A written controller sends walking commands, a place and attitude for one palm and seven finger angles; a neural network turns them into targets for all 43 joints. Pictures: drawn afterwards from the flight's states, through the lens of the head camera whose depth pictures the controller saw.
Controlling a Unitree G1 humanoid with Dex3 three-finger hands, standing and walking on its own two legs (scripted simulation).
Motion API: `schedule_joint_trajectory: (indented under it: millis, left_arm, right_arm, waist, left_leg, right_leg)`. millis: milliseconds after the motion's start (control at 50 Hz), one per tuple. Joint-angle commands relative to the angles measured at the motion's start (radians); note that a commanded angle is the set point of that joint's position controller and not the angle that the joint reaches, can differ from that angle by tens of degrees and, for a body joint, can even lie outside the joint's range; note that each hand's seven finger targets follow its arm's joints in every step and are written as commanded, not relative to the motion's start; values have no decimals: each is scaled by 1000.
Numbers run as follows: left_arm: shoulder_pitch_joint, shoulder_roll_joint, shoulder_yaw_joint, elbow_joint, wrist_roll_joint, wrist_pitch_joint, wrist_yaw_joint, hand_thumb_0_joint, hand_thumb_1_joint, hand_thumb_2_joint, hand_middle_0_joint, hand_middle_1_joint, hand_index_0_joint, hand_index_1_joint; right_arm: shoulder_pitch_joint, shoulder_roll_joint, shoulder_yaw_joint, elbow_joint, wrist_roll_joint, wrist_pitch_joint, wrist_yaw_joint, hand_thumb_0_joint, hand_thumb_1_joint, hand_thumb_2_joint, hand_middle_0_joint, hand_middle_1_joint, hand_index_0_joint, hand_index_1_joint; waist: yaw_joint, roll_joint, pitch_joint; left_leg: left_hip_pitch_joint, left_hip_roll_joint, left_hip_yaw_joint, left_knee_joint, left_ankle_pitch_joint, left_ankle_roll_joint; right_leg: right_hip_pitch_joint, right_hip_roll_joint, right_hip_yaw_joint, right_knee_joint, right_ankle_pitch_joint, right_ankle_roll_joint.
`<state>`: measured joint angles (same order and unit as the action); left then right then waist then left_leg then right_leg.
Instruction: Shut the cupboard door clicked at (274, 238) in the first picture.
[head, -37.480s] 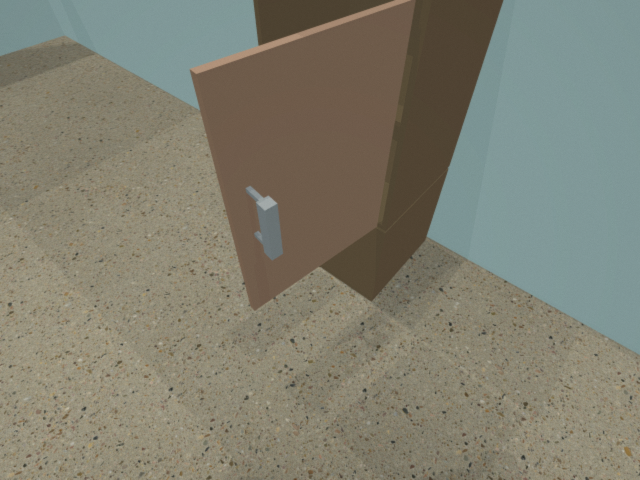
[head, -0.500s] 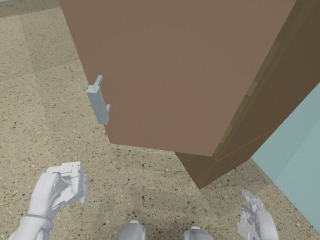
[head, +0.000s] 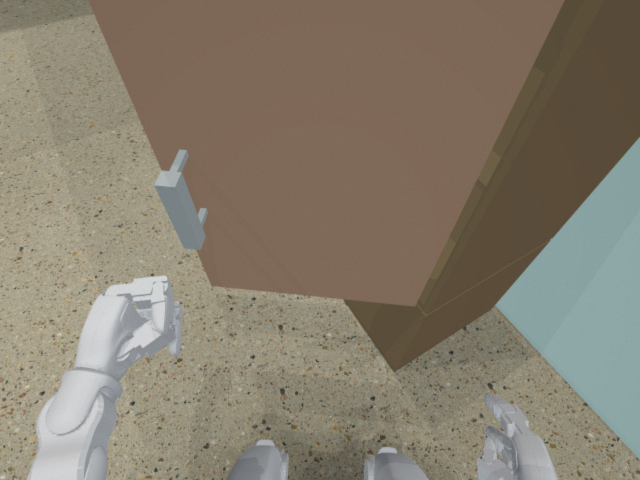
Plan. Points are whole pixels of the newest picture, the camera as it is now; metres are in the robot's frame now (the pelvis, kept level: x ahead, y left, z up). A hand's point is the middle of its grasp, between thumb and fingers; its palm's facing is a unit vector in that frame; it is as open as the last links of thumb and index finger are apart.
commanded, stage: bring the fist close to the handle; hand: left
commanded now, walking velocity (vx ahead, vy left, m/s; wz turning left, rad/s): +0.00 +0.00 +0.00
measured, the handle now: (188, 201) +0.47 +0.21 +0.05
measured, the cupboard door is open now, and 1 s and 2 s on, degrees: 53 53 40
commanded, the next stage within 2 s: push the door shut along its arc in 0.98 s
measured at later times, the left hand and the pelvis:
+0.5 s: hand (191, 279) +0.34 +0.17 +0.05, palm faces -0.08 -1.00 -0.03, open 3.1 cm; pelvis +0.00 +0.01 +0.00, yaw -1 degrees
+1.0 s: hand (196, 268) +0.36 +0.17 +0.05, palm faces -0.08 -1.00 -0.03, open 3.1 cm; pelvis +0.00 +0.01 +0.01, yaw -1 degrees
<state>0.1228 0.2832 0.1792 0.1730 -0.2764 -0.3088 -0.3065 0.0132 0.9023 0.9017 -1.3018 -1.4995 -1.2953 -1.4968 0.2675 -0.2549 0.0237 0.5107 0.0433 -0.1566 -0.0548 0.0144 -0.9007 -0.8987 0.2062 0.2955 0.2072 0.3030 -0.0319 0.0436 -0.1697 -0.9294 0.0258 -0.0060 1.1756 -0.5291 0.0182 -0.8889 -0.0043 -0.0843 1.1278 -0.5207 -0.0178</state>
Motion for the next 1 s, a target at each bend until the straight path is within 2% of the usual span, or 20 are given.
schedule_joint_trajectory:
  millis: [0, 40, 100, 120, 160, 180, 260, 280, 340, 400, 440, 500, 580, 600, 680, 720, 740, 840, 900, 980]
  left_arm:
    - [-189, 136, 62, -176, -11, -80, 17, 0, 900, 900, -1300, -1500, -1300, -1500]
    - [-196, 117, 46, -165, -6, -85, 23, 0, 900, 900, -1300, -1500, -1300, -1500]
    - [-237, 154, 72, -113, 9, -88, 40, 0, 900, 900, -1300, -1500, -1300, -1500]
    - [-279, 125, 47, -112, 13, -91, 42, 0, 900, 900, -1300, -1500, -1300, -1500]
    - [-294, 142, 70, -97, 16, -101, 51, 0, 900, 900, -1300, -1500, -1300, -1500]
    - [-313, 122, 47, -107, 18, -106, 52, 0, 900, 900, -1300, -1500, -1300, -1500]
    - [-377, 114, 34, -83, 25, -116, 58, 0, 900, 900, -1300, -1500, -1300, -1500]
    - [-374, 119, 42, -50, 27, -112, 60, 0, 900, 900, -1300, -1500, -1300, -1500]
    - [-470, 115, 32, 2, 36, -111, 61, 0, 900, 900, -1300, -1500, -1300, -1500]
    - [-521, 138, 47, 40, 40, -112, 66, 0, 900, 900, -1300, -1500, -1300, -1500]
    - [-593, 124, 32, 78, 48, -115, 67, 0, 900, 900, -1300, -1500, -1300, -1500]
    - [-668, 150, 50, 125, 52, -119, 72, 0, 900, 900, -1300, -1500, -1300, -1500]
    - [-667, 156, 72, 199, 52, -123, 66, 0, 900, 900, -1300, -1500, -1300, -1500]
    - [-639, 189, 104, 214, 51, -123, 65, 0, 900, 900, -1300, -1500, -1300, -1500]
    - [-619, 155, 77, 208, 44, -129, 50, 0, 900, 900, -1300, -1500, -1300, -1500]
    - [-605, 175, 97, 199, 45, -138, 49, 0, 900, 900, -1300, -1500, -1300, -1500]
    - [-628, 131, 56, 188, 41, -141, 47, 0, 900, 900, -1300, -1500, -1300, -1500]
    - [-657, 153, 71, 166, 42, -171, 56, 0, 900, 900, -1300, -1500, -1300, -1500]
    - [-653, 162, 72, 140, 43, -179, 60, 0, 900, 900, -1300, -1500, -1300, -1500]
    - [-634, 143, 63, 173, 44, -170, 63, 0, 900, 900, -1300, -1500, -1300, -1500]
  right_arm:
    - [-24, -136, -62, -141, -4, -45, -5, 0, -900, -900, 200, 300, 200, 300]
    - [-22, -133, -64, -139, -3, -41, 1, 0, -900, -900, 200, 300, 200, 300]
    - [-16, -141, -65, -125, -4, -25, 2, 0, -900, -900, 200, 300, 200, 300]
    - [-20, -136, -63, -125, -4, -21, 5, 0, -900, -900, 200, 300, 200, 300]
    - [-18, -138, -68, -119, -4, -15, 6, 0, -900, -900, 200, 300, 200, 300]
    - [-22, -134, -68, -120, -4, -14, 8, 0, -900, -900, 200, 300, 200, 300]
    - [-16, -134, -69, -106, -5, -3, 12, 0, -900, -900, 200, 300, 200, 300]
    - [-13, -137, -70, -103, -4, 1, 12, 0, -900, -900, 200, 300, 200, 300]
    - [-9, -140, -69, -89, -3, 13, 11, 0, -900, -900, 200, 300, 200, 300]
    - [-2, -146, -69, -82, -4, 22, 10, 0, -900, -900, 200, 300, 200, 300]
    - [2, -144, -67, -72, -4, 30, 11, 0, -900, -900, 200, 300, 200, 300]
    - [12, -149, -67, -63, -6, 38, 10, 0, -900, -900, 200, 300, 200, 300]
    - [20, -144, -67, -60, -7, 55, 19, 0, -900, -900, 200, 300, 200, 300]
    - [25, -150, -70, -64, -6, 61, 19, 0, -900, -900, 200, 300, 200, 300]
    - [24, -141, -69, -77, -3, 78, 30, 0, -900, -900, 200, 300, 200, 300]
    - [29, -145, -73, -78, -4, 84, 29, 0, -900, -900, 200, 300, 200, 300]
    - [28, -140, -73, -77, -2, 85, 30, 0, -900, -900, 200, 300, 200, 300]
    - [30, -144, -77, -59, -4, 83, 26, 0, -900, -900, 200, 300, 200, 300]
    - [26, -145, -79, -59, -5, 80, 24, 0, -900, -900, 200, 300, 200, 300]
    - [20, -141, -76, -55, -4, 83, 25, 0, -900, -900, 200, 300, 200, 300]
  waist:
    - [3, 4, -256]
    - [4, 5, -267]
    - [-2, -18, -237]
    - [-8, -5, -238]
    - [1, -11, -265]
    - [-2, 12, -273]
    - [-8, 18, -290]
    - [-10, 6, -270]
    - [-25, -5, -263]
    - [-18, 12, -273]
    - [-31, 0, -282]
    - [-27, 6, -298]
    - [-14, -13, -326]
    - [-4, -15, -333]
    - [-8, -14, -322]
    - [-1, -9, -334]
    - [-21, -13, -316]
    - [-24, -15, -318]
    - [-18, 34, -328]
    - [-22, -10, -305]
  left_leg:
    - [171, -21, -30, -184, 267, 8]
    - [192, -21, -28, -194, 281, 5]
    - [173, -18, -31, -199, 264, 6]
    - [178, -20, -30, -203, 263, 5]
    - [190, -18, -26, -204, 267, 3]
    - [206, -20, -27, -207, 278, 3]
    - [232, -15, -33, -210, 298, -1]
    - [231, -12, -34, -214, 290, -2]
    - [223, -12, -36, -212, 268, -1]
    - [233, -11, -41, -215, 273, -2]
    - [243, -9, -43, -213, 269, -4]
    - [241, -11, -45, -211, 271, -3]
    - [234, -13, -32, -211, 303, -5]
    - [229, -13, -30, -209, 321, -3]
    - [220, -15, -16, -219, 328, -2]
    - [229, -12, -17, -218, 354, -3]
    - [239, -11, -18, -218, 345, -1]
    - [244, -9, -26, -217, 320, -2]
    - [265, -11, -27, -217, 324, -3]
    - [243, -11, -22, -224, 288, -2]
  right_leg:
    - [172, 17, 55, -163, 243, -5]
    - [175, 14, 50, -163, 258, -4]
    - [166, 17, 52, -168, 244, -6]
    - [158, 15, 50, -166, 244, -5]
    - [168, 15, 52, -165, 246, -4]
    - [164, 13, 51, -164, 255, -6]
    - [157, 14, 47, -159, 269, -6]
    - [143, 16, 43, -164, 257, -7]
    - [130, 16, 47, -166, 245, -6]
    - [131, 16, 48, -166, 245, -12]
    - [112, 16, 47, -166, 240, -8]
    - [120, 17, 52, -163, 242, -11]
    - [159, 14, 56, -165, 281, -9]
    - [177, 17, 59, -163, 302, -12]
    - [199, 15, 62, -173, 325, -7]
    - [205, 17, 63, -167, 345, -9]
    - [180, 18, 59, -173, 336, -6]
    - [167, 19, 60, -171, 309, -6]
    - [165, 19, 62, -170, 307, -11]
    - [163, 19, 61, -182, 282, -4]
